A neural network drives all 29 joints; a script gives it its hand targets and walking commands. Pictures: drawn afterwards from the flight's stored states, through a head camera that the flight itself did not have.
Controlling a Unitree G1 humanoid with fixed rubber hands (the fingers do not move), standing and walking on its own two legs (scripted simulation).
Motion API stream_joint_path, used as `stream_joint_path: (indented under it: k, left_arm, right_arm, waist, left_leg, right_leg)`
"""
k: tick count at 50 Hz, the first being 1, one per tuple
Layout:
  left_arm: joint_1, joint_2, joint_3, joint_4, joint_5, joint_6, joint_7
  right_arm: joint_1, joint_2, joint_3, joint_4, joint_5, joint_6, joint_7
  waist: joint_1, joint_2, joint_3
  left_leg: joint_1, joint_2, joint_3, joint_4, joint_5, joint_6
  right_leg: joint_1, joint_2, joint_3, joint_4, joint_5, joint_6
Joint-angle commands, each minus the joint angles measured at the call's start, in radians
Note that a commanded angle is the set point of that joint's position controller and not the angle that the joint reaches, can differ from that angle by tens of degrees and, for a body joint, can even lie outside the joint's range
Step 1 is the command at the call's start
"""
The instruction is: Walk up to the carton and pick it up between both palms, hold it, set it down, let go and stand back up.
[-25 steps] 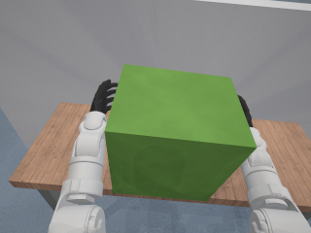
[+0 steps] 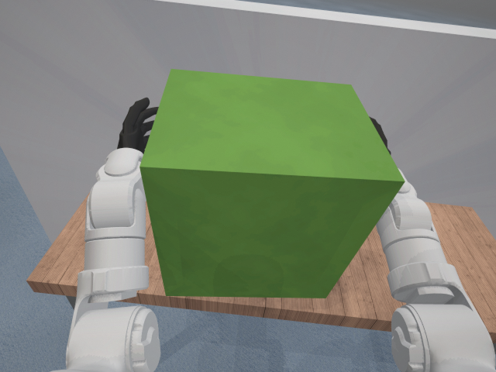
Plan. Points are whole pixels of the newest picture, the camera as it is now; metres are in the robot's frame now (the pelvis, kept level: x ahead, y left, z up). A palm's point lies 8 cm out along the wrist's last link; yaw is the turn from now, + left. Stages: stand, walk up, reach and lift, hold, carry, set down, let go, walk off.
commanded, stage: reach and lift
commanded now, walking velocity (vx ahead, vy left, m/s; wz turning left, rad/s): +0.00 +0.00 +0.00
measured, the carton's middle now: (255, 193) +0.36 -0.01 +0.16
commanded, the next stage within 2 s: hold in 1.34 s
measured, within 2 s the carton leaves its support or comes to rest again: neither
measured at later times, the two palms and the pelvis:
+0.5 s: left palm (130, 126) +0.37 +0.17 +0.26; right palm (387, 130) +0.38 -0.19 +0.27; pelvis +0.00 -0.01 +0.00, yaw -1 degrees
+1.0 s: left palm (136, 105) +0.39 +0.17 +0.28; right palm (397, 116) +0.38 -0.20 +0.29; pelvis +0.01 +0.00 +0.00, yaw -1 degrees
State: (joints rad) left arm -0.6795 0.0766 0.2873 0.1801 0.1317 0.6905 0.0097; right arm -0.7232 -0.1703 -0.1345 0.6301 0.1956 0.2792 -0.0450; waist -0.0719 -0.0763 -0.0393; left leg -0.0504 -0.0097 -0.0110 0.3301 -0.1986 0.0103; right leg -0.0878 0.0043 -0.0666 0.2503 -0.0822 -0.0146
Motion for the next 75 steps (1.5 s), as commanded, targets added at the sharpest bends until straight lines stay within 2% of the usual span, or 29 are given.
stream_joint_path:
  k: [1,4,6,9,12,14,16,20,22,25,27,30,34,38,39,41,44,47,51,54,57,60,67,69,72,75]
  left_arm:
    - [-0.663,-0.543,-0.469,-0.015,-0.063,0.011,-0.123]
    - [-0.628,-0.490,-0.369,0.070,-0.020,0.037,-0.157]
    - [-0.634,-0.477,-0.336,0.084,-0.020,0.038,-0.167]
    - [-0.663,-0.485,-0.341,0.048,-0.055,0.022,-0.157]
    - [-0.706,-0.499,-0.388,-0.024,-0.109,0.007,-0.137]
    - [-0.743,-0.494,-0.408,-0.059,-0.133,0.010,-0.126]
    - [-0.780,-0.481,-0.409,-0.063,-0.136,0.027,-0.125]
    - [-0.832,-0.468,-0.385,0.015,-0.112,0.080,-0.154]
    - [-0.871,-0.477,-0.392,0.045,-0.115,0.092,-0.175]
    - [-0.946,-0.501,-0.417,0.055,-0.148,0.086,-0.191]
    - [-0.979,-0.504,-0.419,0.055,-0.168,0.073,-0.192]
    - [-0.979,-0.484,-0.386,0.075,-0.171,0.059,-0.189]
    - [-0.930,-0.438,-0.305,0.121,-0.140,0.065,-0.188]
    - [-0.916,-0.421,-0.272,0.106,-0.133,0.080,-0.185]
    - [-0.900,-0.417,-0.246,0.140,-0.124,0.074,-0.192]
    - [-0.910,-0.404,-0.224,0.145,-0.119,0.065,-0.197]
    - [-0.960,-0.430,-0.261,0.113,-0.144,0.057,-0.188]
    - [-0.983,-0.454,-0.317,0.062,-0.166,0.058,-0.175]
    - [-1.004,-0.469,-0.365,0.032,-0.175,0.082,-0.172]
    - [-0.997,-0.469,-0.368,0.061,-0.167,0.103,-0.177]
    - [-1.015,-0.473,-0.371,0.058,-0.169,0.105,-0.174]
    - [-1.016,-0.462,-0.348,0.081,-0.160,0.107,-0.176]
    - [-1.032,-0.439,-0.294,0.081,-0.165,0.106,-0.162]
    - [-1.022,-0.435,-0.278,0.100,-0.163,0.111,-0.159]
    - [-1.036,-0.429,-0.269,0.120,-0.172,0.113,-0.159]
    - [-1.048,-0.403,-0.246,0.161,-0.161,0.117,-0.165]
  right_arm:
    - [-0.772,0.453,0.244,-0.191,0.014,-0.006,0.108]
    - [-0.806,0.463,0.254,-0.162,0.020,0.024,0.101]
    - [-0.868,0.492,0.282,-0.191,0.046,0.033,0.097]
    - [-0.985,0.555,0.360,-0.305,0.114,0.039,0.091]
    - [-1.042,0.612,0.445,-0.417,0.190,0.056,0.070]
    - [-1.036,0.620,0.466,-0.430,0.219,0.081,0.058]
    - [-1.014,0.607,0.456,-0.384,0.224,0.115,0.051]
    - [-0.971,0.564,0.363,-0.206,0.177,0.183,0.048]
    - [-0.976,0.548,0.306,-0.144,0.153,0.200,0.050]
    - [-1.008,0.534,0.254,-0.111,0.152,0.215,0.046]
    - [-1.028,0.534,0.245,-0.104,0.165,0.221,0.043]
    - [-1.048,0.535,0.260,-0.104,0.185,0.233,0.044]
    - [-1.067,0.537,0.307,-0.114,0.212,0.248,0.052]
    - [-1.111,0.545,0.361,-0.176,0.264,0.252,0.058]
    - [-1.079,0.526,0.329,-0.181,0.255,0.251,0.051]
    - [-1.104,0.537,0.332,-0.212,0.254,0.244,0.044]
    - [-1.136,0.555,0.335,-0.237,0.265,0.240,0.044]
    - [-1.120,0.554,0.348,-0.245,0.285,0.245,0.039]
    - [-1.056,0.486,0.302,-0.154,0.287,0.269,0.041]
    - [-1.043,0.444,0.266,-0.102,0.272,0.280,0.051]
    - [-1.058,0.437,0.256,-0.079,0.267,0.281,0.060]
    - [-1.086,0.440,0.263,-0.079,0.275,0.281,0.064]
    - [-1.167,0.486,0.327,-0.146,0.323,0.287,0.064]
    - [-1.184,0.492,0.341,-0.162,0.336,0.290,0.062]
    - [-1.214,0.502,0.341,-0.176,0.340,0.295,0.056]
    - [-1.202,0.501,0.321,-0.120,0.329,0.312,0.053]
  waist:
    - [-0.082,0.162,-0.297]
    - [-0.031,0.094,-0.224]
    - [0.000,0.061,-0.250]
    - [0.040,0.022,-0.392]
    - [0.057,0.007,-0.528]
    - [0.053,0.013,-0.543]
    - [0.040,0.024,-0.499]
    - [-0.004,0.063,-0.321]
    - [-0.030,0.101,-0.285]
    - [-0.065,0.159,-0.329]
    - [-0.075,0.176,-0.376]
    - [-0.065,0.163,-0.414]
    - [-0.017,0.103,-0.418]
    - [0.027,0.054,-0.458]
    - [0.012,0.021,-0.426]
    - [0.028,-0.003,-0.441]
    - [0.020,0.013,-0.461]
    - [-0.004,0.059,-0.480]
    - [-0.054,0.147,-0.432]
    - [-0.072,0.175,-0.383]
    - [-0.074,0.189,-0.394]
    - [-0.057,0.177,-0.402]
    - [0.009,0.094,-0.479]
    - [0.026,0.070,-0.488]
    - [0.035,0.043,-0.492]
    - [0.033,0.031,-0.440]
  left_leg:
    - [-0.009,0.014,-0.004,-0.065,0.166,-0.067]
    - [-0.110,0.007,0.007,-0.102,0.091,-0.030]
    - [-0.141,-0.004,0.016,-0.099,0.108,-0.010]
    - [-0.125,-0.023,0.021,-0.052,0.243,0.011]
    - [-0.085,-0.034,0.021,0.000,0.370,0.014]
    - [-0.070,-0.035,0.020,0.012,0.389,0.009]
    - [-0.067,-0.030,0.020,0.003,0.349,0.004]
    - [-0.139,-0.015,0.022,-0.070,0.103,-0.003]
    - [-0.176,-0.011,0.017,-0.094,0.018,-0.012]
    - [-0.187,-0.015,0.002,-0.089,-0.004,-0.038]
    - [-0.187,-0.019,-0.008,-0.081,0.015,-0.048]
    - [-0.198,-0.019,-0.022,-0.076,0.054,-0.047]
    - [-0.220,-0.008,-0.032,-0.079,0.105,-0.026]
    - [-0.196,-0.005,-0.031,-0.055,0.216,-0.016]
    - [-0.207,-0.027,-0.004,-0.056,0.187,-0.008]
    - [-0.197,-0.035,-0.001,-0.061,0.170,0.001]
    - [-0.185,-0.029,-0.007,-0.056,0.171,-0.001]
    - [-0.140,-0.024,-0.016,-0.027,0.241,-0.024]
    - [-0.110,-0.014,-0.026,-0.023,0.250,-0.067]
    - [-0.128,-0.006,-0.032,-0.040,0.214,-0.077]
    - [-0.146,-0.003,-0.037,-0.043,0.207,-0.082]
    - [-0.157,-0.004,-0.037,-0.045,0.208,-0.076]
    - [-0.154,-0.008,-0.031,-0.023,0.275,-0.046]
    - [-0.160,-0.010,-0.028,-0.024,0.259,-0.033]
    - [-0.173,-0.008,-0.024,-0.028,0.223,-0.019]
    - [-0.198,-0.010,-0.019,-0.046,0.147,-0.009]
  right_leg:
    - [0.212,0.017,0.010,0.009,0.041,0.010]
    - [0.269,0.014,0.019,0.010,0.036,0.021]
    - [0.308,0.019,0.027,0.022,0.078,0.025]
    - [0.373,0.039,0.041,0.058,0.221,0.031]
    - [0.393,0.056,0.055,0.087,0.358,0.038]
    - [0.364,0.061,0.061,0.089,0.372,0.039]
    - [0.317,0.059,0.066,0.074,0.314,0.037]
    - [0.241,0.031,0.080,0.024,0.092,0.025]
    - [0.237,0.017,0.089,0.015,0.031,0.015]
    - [0.255,0.007,0.095,0.015,0.046,0.009]
    - [0.276,0.009,0.092,0.025,0.090,0.012]
    - [0.318,0.018,0.083,0.040,0.152,0.014]
    - [0.366,0.034,0.074,0.049,0.194,0.012]
    - [0.387,0.055,0.073,0.057,0.255,0.011]
    - [0.383,0.041,0.078,0.042,0.249,0.034]
    - [0.377,0.039,0.081,0.039,0.258,0.040]
    - [0.360,0.046,0.080,0.040,0.245,0.035]
    - [0.351,0.051,0.080,0.051,0.306,0.029]
    - [0.293,0.054,0.073,0.042,0.249,0.010]
    - [0.268,0.052,0.070,0.032,0.187,0.001]
    - [0.277,0.049,0.071,0.037,0.175,0.000]
    - [0.288,0.051,0.070,0.041,0.176,0.003]
    - [0.311,0.065,0.073,0.053,0.245,0.015]
    - [0.315,0.064,0.080,0.051,0.246,0.018]
    - [0.310,0.064,0.088,0.048,0.243,0.021]
    - [0.293,0.056,0.096,0.033,0.194,0.021]
